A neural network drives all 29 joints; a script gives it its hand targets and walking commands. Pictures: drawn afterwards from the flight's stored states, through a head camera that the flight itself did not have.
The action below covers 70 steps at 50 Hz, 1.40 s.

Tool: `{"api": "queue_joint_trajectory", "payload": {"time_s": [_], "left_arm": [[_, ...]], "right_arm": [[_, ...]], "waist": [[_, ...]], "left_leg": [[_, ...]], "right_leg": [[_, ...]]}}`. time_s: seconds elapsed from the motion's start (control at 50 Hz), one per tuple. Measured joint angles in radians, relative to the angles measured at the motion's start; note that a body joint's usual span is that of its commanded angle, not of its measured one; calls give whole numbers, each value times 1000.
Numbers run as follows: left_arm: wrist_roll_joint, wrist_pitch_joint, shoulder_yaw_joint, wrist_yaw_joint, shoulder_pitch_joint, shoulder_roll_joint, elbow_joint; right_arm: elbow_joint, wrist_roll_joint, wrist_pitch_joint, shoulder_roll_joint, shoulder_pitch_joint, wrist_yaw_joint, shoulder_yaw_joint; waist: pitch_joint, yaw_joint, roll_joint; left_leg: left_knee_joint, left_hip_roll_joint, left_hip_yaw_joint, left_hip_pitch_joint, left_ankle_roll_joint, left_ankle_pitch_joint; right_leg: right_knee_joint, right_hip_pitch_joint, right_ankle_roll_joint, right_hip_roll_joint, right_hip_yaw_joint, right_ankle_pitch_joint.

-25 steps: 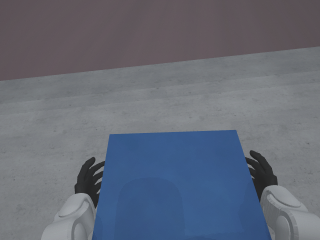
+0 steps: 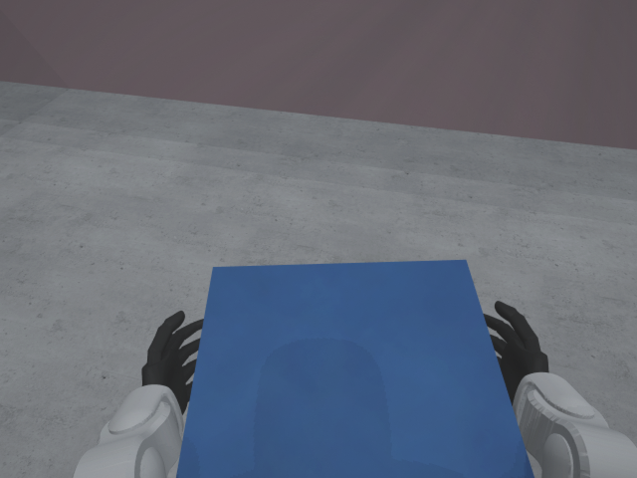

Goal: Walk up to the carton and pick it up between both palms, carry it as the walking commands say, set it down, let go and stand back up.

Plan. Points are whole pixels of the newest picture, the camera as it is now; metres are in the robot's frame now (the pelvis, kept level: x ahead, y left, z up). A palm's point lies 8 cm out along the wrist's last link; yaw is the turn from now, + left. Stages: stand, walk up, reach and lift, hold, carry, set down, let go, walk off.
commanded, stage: carry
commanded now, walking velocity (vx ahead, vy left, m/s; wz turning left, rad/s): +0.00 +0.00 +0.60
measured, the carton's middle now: (342, 399) +0.23 +0.00 +0.02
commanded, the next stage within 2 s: none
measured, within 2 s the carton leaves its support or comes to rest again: neither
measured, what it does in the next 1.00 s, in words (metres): walks backwards, turning left: right foot, then left foot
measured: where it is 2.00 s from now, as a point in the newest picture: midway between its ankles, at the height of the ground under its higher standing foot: outside the picture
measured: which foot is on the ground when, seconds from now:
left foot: down 0.00-0.14, up 0.16-0.46, down 0.48-0.90, up 0.92-1.00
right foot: up 0.00-0.10, down 0.12-0.48, up 0.50-0.88, down 0.90-1.00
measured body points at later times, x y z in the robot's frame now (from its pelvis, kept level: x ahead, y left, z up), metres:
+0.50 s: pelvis -0.06 +0.03 -0.01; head -0.05 +0.03 +0.44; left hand +0.11 +0.29 +0.07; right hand +0.24 -0.06 +0.07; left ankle -0.09 +0.13 -0.73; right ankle -0.03 -0.11 -0.72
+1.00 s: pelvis -0.11 +0.03 +0.01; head -0.10 +0.00 +0.45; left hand -0.01 +0.31 +0.09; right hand +0.20 +0.00 +0.07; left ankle -0.14 +0.12 -0.67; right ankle -0.06 -0.06 -0.73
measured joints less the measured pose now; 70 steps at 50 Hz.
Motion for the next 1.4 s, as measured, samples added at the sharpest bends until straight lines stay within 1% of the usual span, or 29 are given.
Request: {"api": "queue_joint_trajectory", "payload": {"time_s": [0.1, 0.14, 0.16, 0.2, 0.24, 0.28, 0.32, 0.4, 0.46, 0.48, 0.5, 0.54, 0.56, 0.64, 0.76, 0.84, 0.88, 0.92, 0.96, 1.02, 1.06, 1.12, 1.22, 1.24, 1.26, 1.28, 1.32, 1.36, 1.4], "left_arm": [[2, -2, -2, -1, 1, -1, 0], [6, -8, -3, -2, 1, -12, 15], [12, -10, -5, -1, 1, -21, 28], [23, -6, -3, 0, 7, -34, 36], [27, -7, 7, 1, 20, -45, 26], [26, -10, 16, 1, 27, -47, 11], [24, -12, 18, 1, 26, -43, 0], [27, -12, 10, 2, 10, -36, 3], [32, -7, 1, 6, 2, -32, 7], [32, -5, 1, 8, 1, -25, 5], [29, -4, 2, 8, -2, -6, 16], [17, 4, 7, 7, -6, 27, 39], [10, 7, 11, 7, -5, 33, 46], [-6, -10, 21, -1, 7, 5, 44], [1, -31, -3, -1, 21, -6, 1], [8, -25, -7, -1, 19, -1, 4], [9, -20, -7, -1, 19, 1, 12], [14, -22, -9, -1, 14, -8, 34], [25, -16, -13, 2, 10, -17, 60], [33, -12, -2, 6, 23, -31, 57], [31, -14, 8, 7, 29, -34, 40], [25, -17, 11, 7, 27, -29, 20], [27, -11, 0, 11, 13, -28, 11], [28, -8, -2, 12, 13, -28, 8], [28, -6, -2, 14, 12, -21, 6], [24, -4, 1, 14, 7, -2, 18], [12, 4, 8, 13, 0, 28, 43], [3, 3, 17, 9, 2, 27, 56], [-3, -8, 23, 2, 6, 9, 55]], "right_arm": [[-5, -3, 9, -15, -6, -2, 11], [-2, -4, 17, -32, -8, -4, 14], [7, -3, 20, -45, -6, -4, 17], [25, 1, 27, -61, -9, -5, 22], [36, 8, 32, -63, -22, -6, 25], [43, 13, 29, -59, -36, -7, 27], [41, 16, 26, -59, -46, -9, 31], [37, 18, 27, -68, -56, -12, 29], [41, 23, 31, -75, -61, -10, 26], [46, 23, 29, -71, -65, -10, 27], [65, 16, 19, -56, -68, -12, 30], [96, 0, 7, -16, -65, -17, 28], [99, -7, 4, 0, -55, -18, 24], [58, -7, -11, 26, -9, -8, -1], [8, 6, -24, -3, 7, 4, 3], [12, 1, -12, -18, -1, 3, 16], [18, -3, -3, -25, -4, -1, 23], [28, -6, 7, -45, -8, -4, 29], [49, -6, 16, -65, -8, -5, 34], [73, 5, 27, -71, -28, -9, 36], [77, 10, 25, -65, -42, -11, 37], [63, 15, 23, -66, -53, -14, 40], [44, 22, 31, -78, -57, -16, 35], [44, 23, 33, -79, -59, -15, 34], [50, 23, 31, -74, -62, -12, 34], [70, 16, 20, -56, -65, -13, 36], [99, -1, 7, -15, -61, -17, 30], [97, -11, 0, 14, -39, -18, 18], [78, -11, -12, 27, -16, -13, 3]], "waist": [[-19, -18, 29], [-25, -15, 58], [-26, -14, 68], [-16, -17, 57], [-3, -19, 47], [3, -19, 34], [3, -18, 19], [-9, -9, -4], [-18, -3, -12], [-24, -3, -13], [-25, -6, -22], [-12, -1, -25], [-7, 3, -23], [6, 10, -13], [3, -10, 3], [-27, -22, 26], [-45, -23, 38], [-52, -16, 66], [-52, -16, 63], [-34, -18, 47], [-23, -18, 33], [-16, -16, 12], [-15, -7, -10], [-18, -5, -8], [-23, -6, -11], [-21, -8, -23], [-5, -3, -25], [2, 4, -21], [6, 7, -15]], "left_leg": [[-21, -23, -31, -27, -7, 40], [-5, -24, -47, -43, -20, 42], [53, -23, -43, -64, -41, -29], [279, -14, 3, -127, -77, -185], [470, 9, 29, -168, -95, -222], [539, 35, 41, -169, -106, -224], [508, 56, 52, -144, -113, -235], [321, 73, 78, -54, -113, -235], [108, 69, 98, 47, -106, -147], [44, 66, 95, 74, -89, -77], [63, 55, 87, 54, -67, -76], [95, 48, 68, 32, -36, -108], [91, 44, 58, 29, -28, -110], [43, 23, 17, 22, -15, -65], [-13, -12, -29, 15, -2, -3], [-32, -32, -57, 2, -4, 25], [-32, -46, -70, -7, -8, 35], [7, -46, -83, -24, -28, 4], [206, -35, -34, -85, -73, -171], [504, 4, 19, -154, -102, -242], [555, 31, 34, -155, -112, -239], [469, 61, 53, -115, -116, -246], [186, 68, 88, 12, -103, -181], [100, 68, 91, 52, -97, -128], [50, 63, 89, 72, -66, -92], [74, 51, 83, 50, -45, -100], [104, 43, 63, 29, -30, -115], [87, 36, 41, 22, -26, -100], [62, 25, 20, 17, -21, -74]], "right_leg": [[-296, 129, -28, 52, -3, 4], [-439, 188, -57, 65, -26, 118], [-447, 192, -77, 62, -38, 158], [-457, 207, -96, 35, -59, 173], [-475, 224, -94, 9, -76, 178], [-480, 232, -86, -20, -91, 182], [-472, 229, -77, -51, -112, 179], [-427, 208, -53, -111, -162, 159], [-361, 184, -24, -150, -198, 129], [-320, 165, -13, -162, -204, 112], [-247, 133, 10, -164, -180, 42], [-54, 59, 32, -120, -99, -79], [25, 26, 35, -99, -73, -93], [144, -46, 28, -47, -32, -26], [-11, -13, 8, 5, -12, 7], [-199, 74, -9, 43, -10, 1], [-349, 148, -16, 57, -23, 23], [-448, 192, -66, 63, -46, 151], [-448, 203, -99, 41, -72, 174], [-468, 231, -98, 0, -100, 172], [-469, 237, -88, -32, -115, 174], [-449, 228, -71, -81, -145, 168], [-368, 195, -30, -158, -204, 133], [-338, 184, -19, -168, -214, 120], [-294, 164, -6, -183, -216, 102], [-222, 131, 16, -183, -183, 29], [-43, 59, 39, -135, -97, -77], [75, 3, 38, -92, -54, -77], [118, -31, 33, -64, -35, -36]]}}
